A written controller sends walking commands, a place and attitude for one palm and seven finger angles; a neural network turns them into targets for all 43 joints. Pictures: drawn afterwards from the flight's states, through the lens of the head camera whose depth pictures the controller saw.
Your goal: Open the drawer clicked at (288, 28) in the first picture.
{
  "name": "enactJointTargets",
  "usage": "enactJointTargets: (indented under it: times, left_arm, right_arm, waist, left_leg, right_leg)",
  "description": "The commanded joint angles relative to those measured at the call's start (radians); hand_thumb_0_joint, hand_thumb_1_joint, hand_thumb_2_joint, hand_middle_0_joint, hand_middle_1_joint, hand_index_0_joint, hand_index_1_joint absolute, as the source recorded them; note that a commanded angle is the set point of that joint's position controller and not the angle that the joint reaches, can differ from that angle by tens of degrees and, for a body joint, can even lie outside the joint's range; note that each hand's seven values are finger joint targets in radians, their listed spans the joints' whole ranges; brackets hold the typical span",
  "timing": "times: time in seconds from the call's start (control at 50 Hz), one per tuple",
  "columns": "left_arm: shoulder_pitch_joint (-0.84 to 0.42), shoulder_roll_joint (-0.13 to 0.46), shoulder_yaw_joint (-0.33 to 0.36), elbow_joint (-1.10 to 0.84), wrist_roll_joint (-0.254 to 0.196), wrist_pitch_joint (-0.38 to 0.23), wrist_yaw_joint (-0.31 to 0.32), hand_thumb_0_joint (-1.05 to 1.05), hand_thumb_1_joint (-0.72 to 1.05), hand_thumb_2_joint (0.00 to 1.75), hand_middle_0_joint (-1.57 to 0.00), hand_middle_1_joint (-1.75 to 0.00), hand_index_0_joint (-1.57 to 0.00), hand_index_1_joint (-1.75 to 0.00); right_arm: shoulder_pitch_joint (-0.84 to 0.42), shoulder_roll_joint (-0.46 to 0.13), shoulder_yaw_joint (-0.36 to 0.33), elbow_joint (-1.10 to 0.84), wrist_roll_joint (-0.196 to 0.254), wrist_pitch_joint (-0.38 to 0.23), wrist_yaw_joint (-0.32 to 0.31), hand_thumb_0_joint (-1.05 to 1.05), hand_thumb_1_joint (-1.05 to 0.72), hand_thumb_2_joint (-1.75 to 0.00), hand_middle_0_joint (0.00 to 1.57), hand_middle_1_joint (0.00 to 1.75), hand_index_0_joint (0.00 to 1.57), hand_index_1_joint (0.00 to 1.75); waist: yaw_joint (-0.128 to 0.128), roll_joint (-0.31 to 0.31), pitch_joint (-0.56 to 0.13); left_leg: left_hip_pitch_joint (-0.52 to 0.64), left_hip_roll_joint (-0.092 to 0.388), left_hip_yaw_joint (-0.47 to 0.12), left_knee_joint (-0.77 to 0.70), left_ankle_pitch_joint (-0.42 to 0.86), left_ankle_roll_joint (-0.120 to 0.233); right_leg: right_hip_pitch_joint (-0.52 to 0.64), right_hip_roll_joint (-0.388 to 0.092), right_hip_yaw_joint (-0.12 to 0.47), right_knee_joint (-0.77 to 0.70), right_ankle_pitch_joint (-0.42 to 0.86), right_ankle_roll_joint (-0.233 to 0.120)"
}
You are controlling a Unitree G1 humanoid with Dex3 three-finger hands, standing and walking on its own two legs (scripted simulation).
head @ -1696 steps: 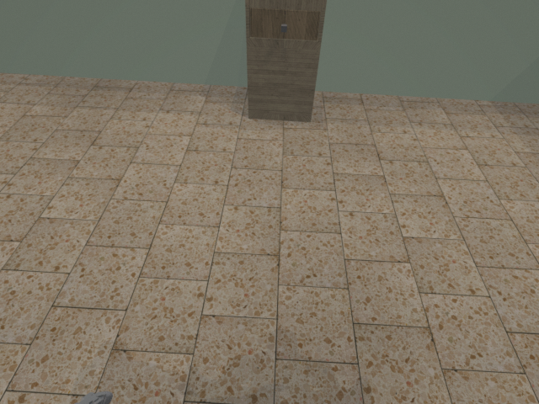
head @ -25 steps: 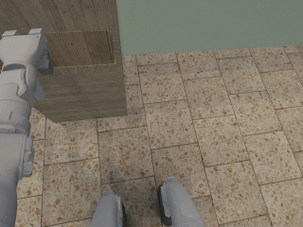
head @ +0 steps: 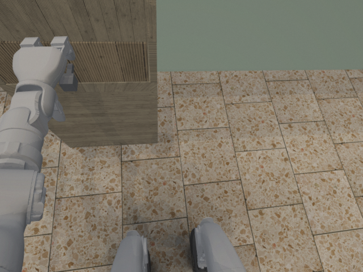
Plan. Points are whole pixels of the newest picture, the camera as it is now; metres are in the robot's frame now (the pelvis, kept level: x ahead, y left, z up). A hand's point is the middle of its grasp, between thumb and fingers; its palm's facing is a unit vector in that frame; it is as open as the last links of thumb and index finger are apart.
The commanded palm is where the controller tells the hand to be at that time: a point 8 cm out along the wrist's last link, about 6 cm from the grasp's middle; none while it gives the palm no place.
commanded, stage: move the hooked fingers above the handle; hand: left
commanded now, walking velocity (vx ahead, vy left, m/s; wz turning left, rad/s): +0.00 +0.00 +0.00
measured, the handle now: (69, 76) +0.59 +0.23 -0.05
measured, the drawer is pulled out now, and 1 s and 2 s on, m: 0.00 0.00 0.00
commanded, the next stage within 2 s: none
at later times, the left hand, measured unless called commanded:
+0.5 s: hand (70, 80) +0.54 +0.21 +0.00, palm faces -0.04 -0.06 -1.00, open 13.8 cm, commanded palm +0.54 +0.22 +0.06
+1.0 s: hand (68, 71) +0.55 +0.20 +0.02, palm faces -0.06 -0.04 -1.00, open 13.8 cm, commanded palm +0.54 +0.22 +0.05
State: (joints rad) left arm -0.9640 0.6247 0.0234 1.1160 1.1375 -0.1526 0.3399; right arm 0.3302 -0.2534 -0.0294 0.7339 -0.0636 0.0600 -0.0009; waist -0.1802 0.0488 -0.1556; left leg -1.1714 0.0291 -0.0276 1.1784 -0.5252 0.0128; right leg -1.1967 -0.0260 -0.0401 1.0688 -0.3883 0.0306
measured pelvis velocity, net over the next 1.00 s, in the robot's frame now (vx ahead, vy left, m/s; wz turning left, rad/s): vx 0.00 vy -0.01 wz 0.00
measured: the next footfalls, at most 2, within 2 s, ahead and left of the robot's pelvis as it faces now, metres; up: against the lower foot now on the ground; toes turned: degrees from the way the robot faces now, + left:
none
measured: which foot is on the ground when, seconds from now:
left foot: down 0.00-1.00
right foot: down 0.00-1.00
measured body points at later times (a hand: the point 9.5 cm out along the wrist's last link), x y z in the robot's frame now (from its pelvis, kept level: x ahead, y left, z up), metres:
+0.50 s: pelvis +0.00 +0.00 -0.01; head +0.17 +0.01 +0.41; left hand +0.53 +0.21 +0.05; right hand -0.04 -0.27 -0.12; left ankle +0.00 +0.11 -0.64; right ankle +0.05 -0.15 -0.64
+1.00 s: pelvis +0.00 -0.01 +0.00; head +0.16 +0.00 +0.42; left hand +0.54 +0.20 +0.07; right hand -0.02 -0.29 -0.11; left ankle +0.00 +0.11 -0.64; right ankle +0.05 -0.15 -0.64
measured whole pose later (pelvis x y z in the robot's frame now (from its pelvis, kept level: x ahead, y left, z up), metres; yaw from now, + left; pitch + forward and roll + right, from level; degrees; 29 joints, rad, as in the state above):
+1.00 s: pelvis +0.00 -0.01 +0.00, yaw +0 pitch +29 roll -3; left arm -1.03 0.63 0.03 1.20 1.15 -0.17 0.32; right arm 0.35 -0.28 0.00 0.69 -0.06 0.05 -0.02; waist -0.22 0.05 -0.16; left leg -1.16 0.04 -0.02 1.18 -0.53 0.00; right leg -1.20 -0.02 -0.03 1.08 -0.39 0.02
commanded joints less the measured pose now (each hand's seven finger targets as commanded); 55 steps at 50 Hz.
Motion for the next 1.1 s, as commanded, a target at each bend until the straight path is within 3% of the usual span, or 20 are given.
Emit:
enactJointTargets:
  times: [0.0, 0.06, 0.12, 0.22, 0.34, 0.38, 0.42, 0.46, 0.54, 0.58, 0.62, 0.64, 0.68, 0.7, 0.76, 0.78, 0.84, 0.92, 1.02, 1.08]
  left_arm:
    - [-0.524, 0.217, 0.03, -0.144, -0.003, 0.041, 0.072, 0.0, -0.5, 0.3, -0.3, -1.2, -0.3, -1.2]
    - [-0.489, 0.173, -0.011, -0.02, 0.003, 0.109, 0.054, 0.0, -0.5, 0.3, -0.3, -1.2, -0.3, -1.2]
    - [-0.444, 0.193, -0.014, 0.0, 0.003, 0.136, 0.011, 0.0, -0.5, 0.3, -0.3, -1.2, -0.3, -1.2]
    - [-0.41, 0.17, -0.036, -0.006, -0.004, 0.102, -0.053, 0.0, -0.5, 0.3, -0.3, -1.2, -0.3, -1.2]
    - [-0.464, 0.231, 0.035, -0.18, -0.012, -0.047, -0.036, 0.0, -0.5, 0.3, -0.3, -1.2, -0.3, -1.2]
    - [-0.512, 0.326, 0.106, -0.228, -0.001, -0.076, 0.009, 0.0, -0.5, 0.3, -0.3, -1.2, -0.3, -1.2]
    - [-0.536, 0.366, 0.147, -0.265, 0.008, -0.079, 0.068, 0.0, -0.5, 0.3, -0.3, -1.2, -0.3, -1.2]
    - [-0.504, 0.426, 0.203, -0.24, 0.011, -0.046, 0.122, 0.0, -0.5, 0.3, -0.3, -1.2, -0.3, -1.2]
    - [-0.468, 0.344, 0.119, -0.09, 0.026, 0.103, 0.158, 0.0, -0.5, 0.3, -0.3, -1.2, -0.3, -1.2]
    - [-0.469, 0.309, 0.066, -0.046, 0.026, 0.165, 0.118, 0.0, -0.5, 0.3, -0.3, -1.2, -0.3, -1.2]
    - [-0.517, 0.336, 0.065, -0.059, 0.008, 0.194, 0.079, 0.0, -0.5, 0.3, -0.3, -1.2, -0.3, -1.2]
    - [-0.537, 0.353, 0.069, -0.079, -0.004, 0.198, 0.051, 0.0, -0.5, 0.3, -0.3, -1.2, -0.3, -1.2]
    - [-0.562, 0.274, 0.01, -0.137, -0.032, 0.164, -0.013, 0.0, -0.5, 0.3, -0.3, -1.2, -0.3, -1.2]
    - [-0.556, 0.288, 0.021, -0.167, -0.037, 0.135, -0.041, 0.0, -0.5, 0.3, -0.3, -1.2, -0.3, -1.2]
    - [-0.54, 0.192, -0.038, -0.185, -0.043, 0.042, -0.092, 0.0, -0.5, 0.3, -0.3, -1.2, -0.3, -1.2]
    - [-0.496, 0.186, -0.032, -0.152, -0.041, 0.018, -0.093, 0.0, -0.5, 0.3, -0.3, -1.2, -0.3, -1.2]
    - [-0.454, 0.232, 0.014, -0.093, -0.025, -0.028, -0.064, 0.0, -0.5, 0.3, -0.3, -1.2, -0.3, -1.2]
    - [-0.398, 0.292, 0.072, -0.018, 0.002, -0.007, 0.022, 0.0, -0.5, 0.3, -0.3, -1.2, -0.3, -1.2]
    - [-0.437, 0.378, 0.12, -0.078, 0.042, 0.062, 0.095, 0.0, -0.5, 0.3, -0.3, -1.2, -0.3, -1.2]
    - [-0.449, 0.397, 0.121, -0.053, 0.033, 0.127, 0.105, 0.0, -0.5, 0.3, -0.3, -1.2, -0.3, -1.2]
  right_arm:
    - [0.229, -0.2, -0.069, 0.0, 0.001, -0.002, -0.009, 0.0, -0.9, -0.9, 0.2, 0.3, 0.2, 0.3]
    - [0.222, -0.2, -0.054, -0.01, 0.006, 0.011, -0.005, 0.0, -0.9, -0.9, 0.2, 0.3, 0.2, 0.3]
    - [0.219, -0.202, -0.044, -0.039, 0.011, 0.022, -0.005, 0.0, -0.9, -0.9, 0.2, 0.3, 0.2, 0.3]
    - [0.222, -0.197, -0.042, -0.058, 0.017, 0.03, -0.019, 0.0, -0.9, -0.9, 0.2, 0.3, 0.2, 0.3]
    - [0.217, -0.189, -0.054, -0.065, 0.003, 0.004, -0.03, 0.0, -0.9, -0.9, 0.2, 0.3, 0.2, 0.3]
    - [0.214, -0.197, -0.053, -0.054, -0.003, -0.002, -0.031, 0.0, -0.9, -0.9, 0.2, 0.3, 0.2, 0.3]
    - [0.207, -0.198, -0.055, -0.045, -0.008, -0.006, -0.025, 0.0, -0.9, -0.9, 0.2, 0.3, 0.2, 0.3]
    - [0.195, -0.208, -0.049, -0.033, -0.014, 0.0, -0.013, 0.0, -0.9, -0.9, 0.2, 0.3, 0.2, 0.3]
    - [0.192, -0.216, -0.047, -0.029, 0.0, 0.014, 0.009, 0.0, -0.9, -0.9, 0.2, 0.3, 0.2, 0.3]
    - [0.207, -0.22, -0.048, -0.035, 0.013, 0.021, 0.012, 0.0, -0.9, -0.9, 0.2, 0.3, 0.2, 0.3]
    - [0.22, -0.226, -0.047, -0.035, 0.019, 0.034, 0.005, 0.0, -0.9, -0.9, 0.2, 0.3, 0.2, 0.3]
    - [0.222, -0.225, -0.044, -0.036, 0.022, 0.036, -0.003, 0.0, -0.9, -0.9, 0.2, 0.3, 0.2, 0.3]
    - [0.23, -0.205, -0.052, -0.042, 0.026, 0.021, -0.017, 0.0, -0.9, -0.9, 0.2, 0.3, 0.2, 0.3]
    - [0.23, -0.204, -0.053, -0.038, 0.026, 0.014, -0.025, 0.0, -0.9, -0.9, 0.2, 0.3, 0.2, 0.3]
    - [0.229, -0.183, -0.056, -0.033, 0.024, -0.009, -0.047, 0.0, -0.9, -0.9, 0.2, 0.3, 0.2, 0.3]
    - [0.226, -0.183, -0.054, -0.029, 0.022, -0.014, -0.05, 0.0, -0.9, -0.9, 0.2, 0.3, 0.2, 0.3]
    - [0.213, -0.188, -0.038, -0.032, 0.016, -0.015, -0.05, 0.0, -0.9, -0.9, 0.2, 0.3, 0.2, 0.3]
    - [0.185, -0.196, -0.024, -0.062, 0.01, -0.008, -0.036, 0.0, -0.9, -0.9, 0.2, 0.3, 0.2, 0.3]
    - [0.191, -0.215, -0.035, -0.076, 0.004, 0.002, -0.014, 0.0, -0.9, -0.9, 0.2, 0.3, 0.2, 0.3]
    - [0.204, -0.225, -0.037, -0.067, 0.012, 0.021, -0.008, 0.0, -0.9, -0.9, 0.2, 0.3, 0.2, 0.3]
  waist:
    - [-0.05, 0.201, -0.535]
    - [-0.063, 0.156, -0.439]
    - [-0.045, 0.139, -0.45]
    - [-0.057, 0.06, -0.415]
    - [-0.036, 0.115, -0.515]
    - [-0.025, 0.143, -0.553]
    - [-0.012, 0.173, -0.605]
    - [0.012, 0.172, -0.626]
    - [-0.011, 0.155, -0.555]
    - [-0.02, 0.163, -0.581]
    - [-0.032, 0.134, -0.604]
    - [-0.038, 0.096, -0.615]
    - [-0.061, 0.105, -0.646]
    - [-0.053, 0.103, -0.652]
    - [-0.082, 0.082, -0.551]
    - [-0.071, 0.086, -0.489]
    - [-0.05, 0.086, -0.379]
    - [-0.021, 0.08, -0.357]
    - [0.004, 0.121, -0.558]
    - [-0.007, 0.079, -0.587]
  left_leg:
    - [0.496, -0.021, -0.04, -0.144, 0.492, -0.002]
    - [0.442, -0.024, -0.025, -0.168, 0.46, 0.006]
    - [0.408, -0.031, -0.009, -0.175, 0.451, 0.015]
    - [0.341, -0.033, 0.004, -0.179, 0.38, 0.03]
    - [0.362, -0.028, -0.016, -0.145, 0.366, 0.026]
    - [0.352, -0.027, -0.022, -0.122, 0.379, 0.023]
    - [0.362, -0.029, -0.025, -0.109, 0.413, 0.018]
    - [0.346, -0.032, -0.021, -0.099, 0.45, 0.014]
    - [0.335, -0.033, -0.007, -0.119, 0.431, 0.011]
    - [0.371, -0.033, -0.005, -0.137, 0.436, 0.009]
    - [0.379, -0.037, -0.001, -0.154, 0.417, 0.018]
    - [0.375, -0.037, 0.0, -0.164, 0.402, 0.025]
    - [0.41, -0.038, 0.002, -0.173, 0.392, 0.031]
    - [0.421, -0.037, -0.002, -0.177, 0.393, 0.031]
    - [0.414, -0.033, -0.003, -0.176, 0.353, 0.037]
    - [0.39, -0.032, -0.001, -0.177, 0.327, 0.036]
    - [0.299, -0.035, 0.001, -0.164, 0.276, 0.035]
    - [0.21, -0.041, 0.014, -0.139, 0.292, 0.033]
    - [0.252, -0.041, 0.018, -0.102, 0.386, 0.026]
    - [0.255, -0.044, 0.018, -0.111, 0.387, 0.027]
  right_leg:
    - [0.214, 0.065, -0.036, -0.106, 0.208, -0.066]
    - [0.223, 0.068, -0.042, -0.121, 0.201, -0.067]
    - [0.291, 0.069, -0.034, -0.125, 0.233, -0.067]
    - [0.325, 0.066, -0.021, -0.133, 0.23, -0.061]
    - [0.286, 0.06, -0.011, -0.089, 0.193, -0.066]
    - [0.269, 0.059, -0.005, -0.063, 0.192, -0.068]
    - [0.27, 0.058, -0.006, -0.048, 0.205, -0.068]
    - [0.291, 0.058, -0.008, -0.029, 0.231, -0.068]
    - [0.285, 0.061, -0.024, -0.054, 0.227, -0.063]
    - [0.31, 0.064, -0.025, -0.073, 0.242, -0.063]
    - [0.359, 0.064, -0.019, -0.1, 0.253, -0.056]
    - [0.401, 0.064, -0.015, -0.111, 0.261, -0.051]
    - [0.43, 0.063, -0.007, -0.137, 0.277, -0.047]
    - [0.438, 0.062, -0.004, -0.139, 0.281, -0.048]
    - [0.379, 0.061, 0.001, -0.157, 0.243, -0.049]
    - [0.347, 0.059, -0.001, -0.158, 0.211, -0.052]
    - [0.277, 0.059, -0.005, -0.129, 0.144, -0.063]
    - [0.255, 0.057, -0.006, -0.085, 0.154, -0.067]
    - [0.329, 0.059, 0.0, -0.041, 0.248, -0.064]
    - [0.375, 0.057, 0.001, -0.052, 0.265, -0.055]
